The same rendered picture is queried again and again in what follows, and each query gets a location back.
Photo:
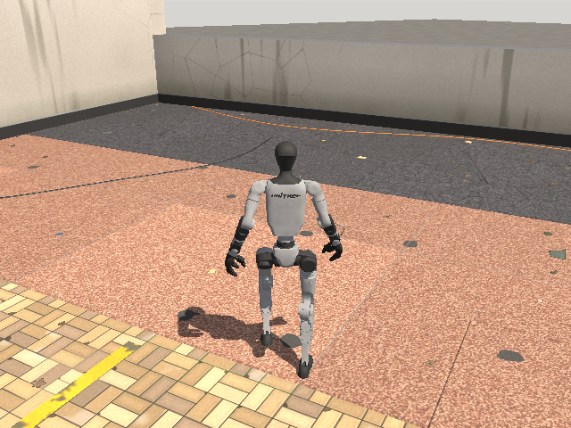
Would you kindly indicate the robot left upper arm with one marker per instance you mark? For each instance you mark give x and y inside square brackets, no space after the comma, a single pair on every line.
[252,202]

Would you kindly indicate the right robot thigh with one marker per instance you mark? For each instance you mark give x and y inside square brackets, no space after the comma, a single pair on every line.
[308,274]

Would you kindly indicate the left robot forearm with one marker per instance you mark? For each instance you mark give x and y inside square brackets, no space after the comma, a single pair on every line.
[238,239]

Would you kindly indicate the left robot hand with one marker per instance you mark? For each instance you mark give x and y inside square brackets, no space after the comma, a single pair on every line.
[230,262]

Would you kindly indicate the right robot hand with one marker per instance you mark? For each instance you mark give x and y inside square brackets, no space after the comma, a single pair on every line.
[338,248]

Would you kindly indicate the right robot forearm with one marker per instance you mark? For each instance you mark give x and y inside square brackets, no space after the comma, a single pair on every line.
[332,233]

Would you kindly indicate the robot right upper arm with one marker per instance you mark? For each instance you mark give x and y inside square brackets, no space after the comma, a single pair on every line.
[313,188]

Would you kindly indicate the left robot foot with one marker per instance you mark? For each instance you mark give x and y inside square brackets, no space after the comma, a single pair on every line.
[266,339]

